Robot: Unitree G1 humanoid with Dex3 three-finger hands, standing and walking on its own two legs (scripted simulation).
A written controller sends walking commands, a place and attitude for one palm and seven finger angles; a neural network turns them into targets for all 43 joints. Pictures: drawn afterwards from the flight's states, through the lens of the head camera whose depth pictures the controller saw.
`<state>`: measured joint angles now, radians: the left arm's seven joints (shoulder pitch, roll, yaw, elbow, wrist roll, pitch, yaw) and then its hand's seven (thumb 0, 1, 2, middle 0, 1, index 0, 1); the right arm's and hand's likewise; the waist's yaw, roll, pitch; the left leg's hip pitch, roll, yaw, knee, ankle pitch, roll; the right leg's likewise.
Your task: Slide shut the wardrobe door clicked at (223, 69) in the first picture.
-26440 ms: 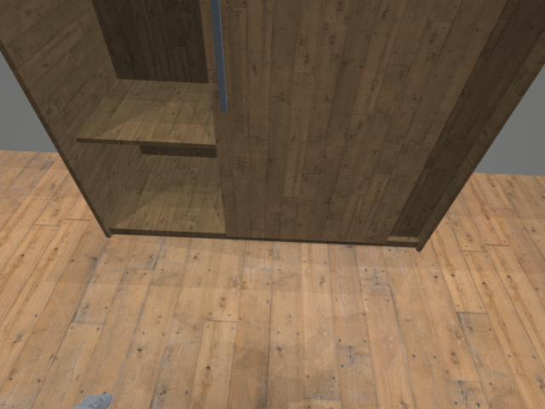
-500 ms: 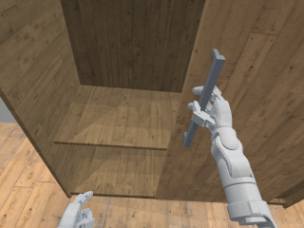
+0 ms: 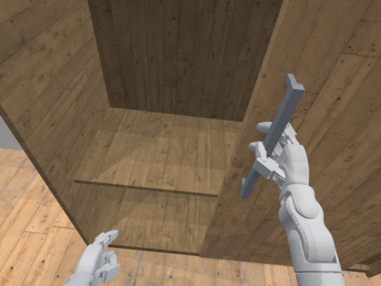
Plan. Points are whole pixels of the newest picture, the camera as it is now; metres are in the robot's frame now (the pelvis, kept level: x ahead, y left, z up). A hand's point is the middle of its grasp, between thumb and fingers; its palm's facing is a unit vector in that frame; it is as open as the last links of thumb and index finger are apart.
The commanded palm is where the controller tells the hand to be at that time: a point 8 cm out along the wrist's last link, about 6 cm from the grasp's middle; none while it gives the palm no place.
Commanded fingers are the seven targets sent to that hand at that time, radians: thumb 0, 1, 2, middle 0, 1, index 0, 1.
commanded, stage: tug the door sideways, standing still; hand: right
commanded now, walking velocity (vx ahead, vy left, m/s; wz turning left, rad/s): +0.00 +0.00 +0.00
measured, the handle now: (262, 148) +0.39 -0.11 +0.12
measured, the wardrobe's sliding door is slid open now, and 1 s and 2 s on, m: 0.53 0.53 0.53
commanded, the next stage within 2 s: step sideways, sliding the door along in 0.88 s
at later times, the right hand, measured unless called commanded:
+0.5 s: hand (257, 159) +0.33 -0.09 +0.14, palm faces +0.04 +1.00 -0.05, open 5.8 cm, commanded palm +0.31 -0.08 +0.14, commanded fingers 0.00 -0.90 -0.90 0.45 1.40 0.45 1.40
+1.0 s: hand (257, 160) +0.33 -0.09 +0.14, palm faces +0.02 +1.00 -0.05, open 5.9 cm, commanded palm +0.32 -0.12 +0.14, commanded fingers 0.00 -0.90 -0.90 0.45 1.40 0.45 1.40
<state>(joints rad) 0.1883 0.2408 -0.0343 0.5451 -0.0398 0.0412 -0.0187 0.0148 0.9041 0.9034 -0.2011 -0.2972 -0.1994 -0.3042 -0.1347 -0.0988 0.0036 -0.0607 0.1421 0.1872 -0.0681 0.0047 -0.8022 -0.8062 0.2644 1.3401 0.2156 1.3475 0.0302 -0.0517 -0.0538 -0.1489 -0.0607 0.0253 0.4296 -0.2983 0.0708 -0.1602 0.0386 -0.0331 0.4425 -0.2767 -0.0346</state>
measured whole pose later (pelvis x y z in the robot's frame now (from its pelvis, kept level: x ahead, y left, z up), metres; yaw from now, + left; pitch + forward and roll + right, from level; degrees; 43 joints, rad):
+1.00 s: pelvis -0.05 -0.03 -0.01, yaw -6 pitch +1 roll +0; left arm 0.24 0.22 -0.01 0.68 -0.03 -0.05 -0.05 0.01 0.91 0.90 -0.20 -0.30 -0.20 -0.30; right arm -0.57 -0.01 0.18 0.44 0.13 0.02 -0.22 0.00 -0.79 -0.83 0.33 1.38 0.24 1.40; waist -0.02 -0.06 -0.02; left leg -0.27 0.00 0.10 0.56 -0.32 0.04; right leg -0.31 0.10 0.04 0.57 -0.28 -0.07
